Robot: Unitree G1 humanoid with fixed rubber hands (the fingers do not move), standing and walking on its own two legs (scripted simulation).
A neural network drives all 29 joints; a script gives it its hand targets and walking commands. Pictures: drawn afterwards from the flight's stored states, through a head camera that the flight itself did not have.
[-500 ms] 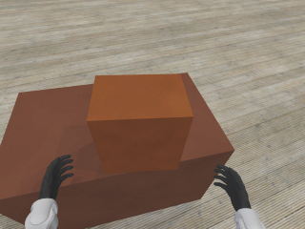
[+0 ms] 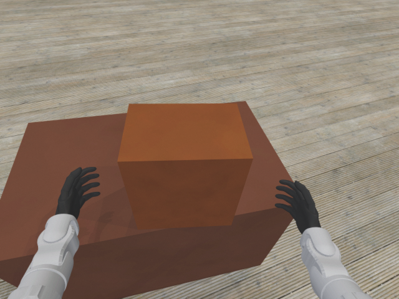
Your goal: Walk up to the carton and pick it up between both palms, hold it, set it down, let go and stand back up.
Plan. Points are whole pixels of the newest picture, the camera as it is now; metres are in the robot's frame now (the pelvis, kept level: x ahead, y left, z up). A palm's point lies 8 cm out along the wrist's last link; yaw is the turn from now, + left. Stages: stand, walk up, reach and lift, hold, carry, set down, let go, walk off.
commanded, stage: reach and lift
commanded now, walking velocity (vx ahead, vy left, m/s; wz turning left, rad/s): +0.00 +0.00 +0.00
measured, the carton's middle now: (184, 169) +0.45 +0.07 -0.03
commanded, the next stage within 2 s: none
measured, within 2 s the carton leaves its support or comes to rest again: neither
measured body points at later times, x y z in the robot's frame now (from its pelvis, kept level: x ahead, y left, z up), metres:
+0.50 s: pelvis +0.00 +0.00 +0.01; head +0.02 +0.01 +0.46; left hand +0.36 +0.29 +0.08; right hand +0.40 -0.19 +0.07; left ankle +0.00 +0.13 -0.74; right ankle -0.01 -0.12 -0.74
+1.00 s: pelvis +0.00 +0.00 +0.01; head +0.04 +0.01 +0.46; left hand +0.41 +0.30 +0.13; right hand +0.47 -0.18 +0.13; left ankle +0.00 +0.13 -0.74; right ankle -0.01 -0.12 -0.74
